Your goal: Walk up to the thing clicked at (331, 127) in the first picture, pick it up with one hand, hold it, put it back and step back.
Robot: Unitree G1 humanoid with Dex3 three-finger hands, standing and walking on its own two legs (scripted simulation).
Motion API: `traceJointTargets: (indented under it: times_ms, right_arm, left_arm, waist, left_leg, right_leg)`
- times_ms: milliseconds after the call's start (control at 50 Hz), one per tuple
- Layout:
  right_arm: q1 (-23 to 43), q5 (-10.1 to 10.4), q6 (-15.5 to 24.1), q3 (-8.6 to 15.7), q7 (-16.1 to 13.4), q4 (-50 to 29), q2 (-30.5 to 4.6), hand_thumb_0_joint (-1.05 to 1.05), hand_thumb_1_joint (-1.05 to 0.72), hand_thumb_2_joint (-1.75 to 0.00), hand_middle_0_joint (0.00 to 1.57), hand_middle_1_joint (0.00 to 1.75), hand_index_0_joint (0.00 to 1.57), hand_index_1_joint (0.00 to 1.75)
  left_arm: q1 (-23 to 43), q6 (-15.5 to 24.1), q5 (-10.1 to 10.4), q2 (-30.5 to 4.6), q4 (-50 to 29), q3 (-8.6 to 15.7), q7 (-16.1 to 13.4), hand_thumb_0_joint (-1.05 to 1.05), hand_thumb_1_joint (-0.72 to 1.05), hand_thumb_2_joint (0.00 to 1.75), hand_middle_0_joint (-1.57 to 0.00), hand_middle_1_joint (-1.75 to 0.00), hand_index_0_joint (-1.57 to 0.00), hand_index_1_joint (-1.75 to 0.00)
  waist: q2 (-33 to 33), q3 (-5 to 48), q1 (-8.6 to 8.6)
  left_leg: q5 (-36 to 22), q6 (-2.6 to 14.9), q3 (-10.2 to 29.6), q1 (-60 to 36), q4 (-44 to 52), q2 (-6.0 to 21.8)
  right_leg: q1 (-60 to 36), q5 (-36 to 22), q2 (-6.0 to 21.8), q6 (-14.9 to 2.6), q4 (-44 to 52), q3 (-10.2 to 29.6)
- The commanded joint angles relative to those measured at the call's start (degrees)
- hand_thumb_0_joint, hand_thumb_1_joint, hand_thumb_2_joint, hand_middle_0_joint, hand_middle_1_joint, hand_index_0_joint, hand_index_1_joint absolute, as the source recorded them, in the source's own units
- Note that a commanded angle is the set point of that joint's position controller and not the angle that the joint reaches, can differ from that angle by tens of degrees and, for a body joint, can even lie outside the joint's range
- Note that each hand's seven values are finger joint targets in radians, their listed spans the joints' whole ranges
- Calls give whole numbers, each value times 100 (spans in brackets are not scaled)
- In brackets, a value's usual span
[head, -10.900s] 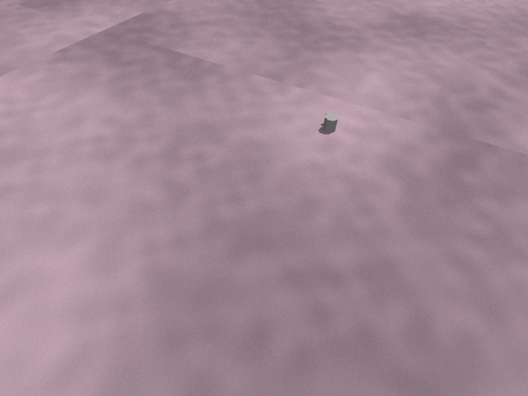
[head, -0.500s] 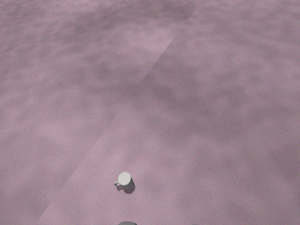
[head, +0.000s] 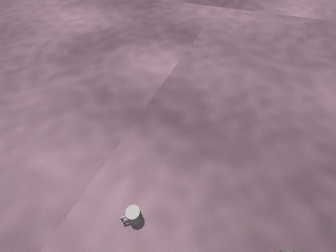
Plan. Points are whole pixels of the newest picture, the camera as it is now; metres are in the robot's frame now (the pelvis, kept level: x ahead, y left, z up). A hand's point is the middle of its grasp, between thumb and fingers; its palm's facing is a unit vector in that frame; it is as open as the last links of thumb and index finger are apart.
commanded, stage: walk up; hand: left
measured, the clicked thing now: (130, 215) +0.44 +0.24 -0.72
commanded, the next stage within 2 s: stand in 0.78 s
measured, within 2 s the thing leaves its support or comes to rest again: neither
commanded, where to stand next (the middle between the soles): +0.06 +0.01 m, yaw -3 degrees
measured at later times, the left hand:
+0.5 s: hand out of the picture +0.13 +0.26 -0.13, palm faces -0.08 -0.93 -0.35, open 7.4 cm
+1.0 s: hand out of the picture +0.10 +0.26 -0.14, palm faces -0.07 -0.93 -0.36, open 7.4 cm
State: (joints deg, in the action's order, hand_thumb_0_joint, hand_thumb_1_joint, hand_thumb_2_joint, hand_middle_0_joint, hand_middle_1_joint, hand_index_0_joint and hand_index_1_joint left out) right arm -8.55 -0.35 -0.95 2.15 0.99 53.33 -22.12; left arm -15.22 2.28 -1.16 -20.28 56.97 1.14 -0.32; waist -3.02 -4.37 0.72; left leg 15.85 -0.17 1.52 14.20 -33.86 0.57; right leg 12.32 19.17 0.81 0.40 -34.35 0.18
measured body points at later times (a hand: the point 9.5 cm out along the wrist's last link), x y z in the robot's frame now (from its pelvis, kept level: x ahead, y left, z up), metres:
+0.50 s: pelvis +0.01 +0.01 +0.01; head +0.01 +0.02 +0.46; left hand +0.13 +0.31 -0.11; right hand +0.07 -0.30 -0.11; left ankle +0.02 +0.13 -0.73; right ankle +0.00 -0.13 -0.73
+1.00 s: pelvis +0.01 +0.01 +0.02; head +0.02 +0.00 +0.47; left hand +0.10 +0.31 -0.11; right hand +0.08 -0.29 -0.12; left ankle +0.02 +0.13 -0.73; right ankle +0.00 -0.13 -0.73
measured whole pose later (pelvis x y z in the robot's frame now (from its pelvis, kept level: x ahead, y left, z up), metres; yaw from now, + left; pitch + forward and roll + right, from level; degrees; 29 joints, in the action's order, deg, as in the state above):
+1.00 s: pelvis +0.01 +0.01 +0.02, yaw -3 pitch -3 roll +0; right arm -3.9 0.0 0.2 0.7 0.5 64.6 -19.8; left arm -5.4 0.9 -0.2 -20.1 65.1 -0.2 -0.2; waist -0.6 -4.5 -0.4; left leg 10.5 -0.6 -1.5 6.0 -19.3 1.1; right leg 5.2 11.5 0.6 1.4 -19.5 2.9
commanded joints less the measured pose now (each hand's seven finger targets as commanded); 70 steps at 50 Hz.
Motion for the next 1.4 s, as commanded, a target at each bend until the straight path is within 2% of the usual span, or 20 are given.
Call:
traceJointTargets:
  times_ms: [0, 20, 60, 80, 140, 200, 320, 400, 620, 740, 760, 800, 880, 980, 1100, 1220, 1300, 1380]
  right_arm:
    - [322, -37, 235, 246, -36, -360, -1076, 0, -90, -90, 20, 30, 20, 30]
    - [337, 0, 226, 187, -23, -273, -1048, 0, -90, -90, 20, 30, 20, 30]
    - [317, -2, 183, 179, -14, -136, -972, 0, -90, -90, 20, 30, 20, 30]
    - [296, -24, 183, 186, -27, -71, -1021, 0, -90, -90, 20, 30, 20, 30]
    - [367, -32, 217, 167, -29, 96, -1075, 0, -90, -90, 20, 30, 20, 30]
    - [429, -29, 242, 142, -35, 209, -1078, 0, -90, -90, 20, 30, 20, 30]
    - [501, -35, 265, 155, -70, 394, -1065, 0, -90, -90, 20, 30, 20, 30]
    - [509, -27, 237, 170, -76, 479, -1036, 0, -90, -90, 20, 30, 20, 30]
    - [643, -42, 226, 191, -74, 592, -1100, 0, -90, -90, 20, 30, 20, 30]
    - [583, -25, 195, 193, -68, 638, -1041, 0, -90, -90, 20, 30, 20, 30]
    - [687, 16, 215, 115, -86, 644, -957, 0, -90, -90, 20, 30, 20, 30]
    - [672, 22, 250, 130, -94, 687, -1064, 0, -90, -90, 20, 30, 20, 30]
    - [631, 28, 259, 101, -122, 770, -1037, 0, -90, -90, 20, 30, 20, 30]
    - [678, 10, 234, 54, -123, 809, -993, 0, -90, -90, 20, 30, 20, 30]
    - [685, 9, 243, 39, -114, 843, -973, 0, -90, -90, 20, 30, 20, 30]
    - [681, -15, 263, 36, -112, 841, -994, 0, -90, -90, 20, 30, 20, 30]
    - [732, -14, 272, 60, -106, 826, -1025, 0, -90, -90, 20, 30, 20, 30]
    - [614, -13, 279, 50, -99, 866, -1011, 0, -90, -90, 20, 30, 20, 30]
  left_arm:
    - [405, 210, 62, -1342, -443, 258, -64, 0, 90, 90, -20, -30, -20, -30]
    - [408, 214, 85, -1396, -372, 269, -67, 0, 90, 90, -20, -30, -20, -30]
    - [681, 193, 58, -1462, -330, 265, -80, 0, 90, 90, -20, -30, -20, -30]
    - [787, 179, 64, -1458, -341, 257, -83, 0, 90, 90, -20, -30, -20, -30]
    - [735, 145, 111, -1353, -231, 208, -77, 0, 90, 90, -20, -30, -20, -30]
    - [814, 114, 116, -1317, -117, 182, -68, 0, 90, 90, -20, -30, -20, -30]
    - [966, 81, 116, -1297, 45, 147, -69, 0, 90, 90, -20, -30, -20, -30]
    - [1147, 69, 94, -1324, 143, 129, -69, 0, 90, 90, -20, -30, -20, -30]
    - [1210, 33, 74, -1270, 353, 85, -60, 0, 90, 90, -20, -30, -20, -30]
    - [1249, 59, 65, -1328, 410, 104, -73, 0, 90, 90, -20, -30, -20, -30]
    - [1290, 12, 76, -1276, 417, 74, -55, 0, 90, 90, -20, -30, -20, -30]
    - [1192, -5, 101, -1191, 434, 60, -49, 0, 90, 90, -20, -30, -20, -30]
    - [1132, 1, 98, -1230, 479, 73, -56, 0, 90, 90, -20, -30, -20, -30]
    - [1173, -28, 86, -1242, 492, 91, -54, 0, 90, 90, -20, -30, -20, -30]
    - [1189, -8, 71, -1260, 496, 109, -48, 0, 90, 90, -20, -30, -20, -30]
    - [1191, -40, 70, -1234, 493, 119, -20, 0, 90, 90, -20, -30, -20, -30]
    - [1116, -43, 55, -1209, 489, 120, -5, 0, 90, 90, -20, -30, -20, -30]
    - [1109, -42, 58, -1236, 483, 121, 6, 0, 90, 90, -20, -30, -20, -30]
  waist:
    - [832, 684, -64]
    - [843, 573, -9]
    - [827, 350, -129]
    - [714, 359, -163]
    - [404, 398, -51]
    - [177, 484, -9]
    - [37, 633, -15]
    - [158, 519, -76]
    - [94, 513, -78]
    - [363, 530, -138]
    - [489, 436, -161]
    - [398, 643, -128]
    - [416, 856, -153]
    - [348, 655, -138]
    - [336, 642, -131]
    - [223, 411, -120]
    - [175, 503, -73]
    - [238, 447, -102]
  left_leg:
    - [-1038, 511, 605, -693, 646, 603]
    - [-890, 460, 471, -516, 549, 498]
    - [-601, 294, 274, -433, 718, 347]
    - [-603, 286, 291, -432, 865, 373]
    - [-751, 349, 433, -516, 1122, 512]
    - [-752, 369, 523, -415, 1375, 643]
    - [-1307, 320, 345, -641, 1479, 655]
    - [-1100, 286, 247, -669, 1529, 617]
    - [-717, 296, 231, -838, 1756, 665]
    - [-922, 230, 77, -1085, 1552, 539]
    - [-1292, 188, 273, -1072, 1683, 678]
    - [-1779, 191, 264, -1219, 1603, 724]
    - [-2119, 166, 194, -1391, 1519, 727]
    - [-1507, 138, 187, -1137, 1697, 690]
    - [-1433, 137, 222, -1148, 1697, 711]
    - [-906, 109, 293, -894, 1901, 714]
    - [-848, 121, 299, -961, 1877, 714]
    - [-681, 103, 328, -900, 1934, 699]
  right_leg:
    - [230, -1327, 479, -300, 898, 669]
    - [112, -1039, 539, -322, 1110, 787]
    - [60, -1088, 734, -392, 1234, 990]
    - [37, -1149, 728, -395, 1163, 937]
    - [-57, -1146, 554, -328, 1154, 753]
    - [-383, -1212, 455, -284, 1080, 628]
    - [-623, -1789, 482, -233, 1143, 580]
    - [-579, -1768, 507, -221, 1286, 645]
    - [-462, -1597, 438, -158, 1358, 607]
    - [-284, -1797, 554, -183, 1523, 797]
    - [-218, -1870, 553, -122, 1592, 722]
    - [-439, -2207, 567, -98, 1585, 685]
    - [-665, -2635, 615, -80, 1624, 669]
    - [-629, -2119, 615, -80, 1812, 694]
    - [-627, -2036, 643, -82, 1900, 698]
    - [-536, -1366, 600, -112, 1963, 685]
    - [-474, -1297, 603, -126, 1993, 688]
    - [-425, -1122, 590, -117, 1992, 684]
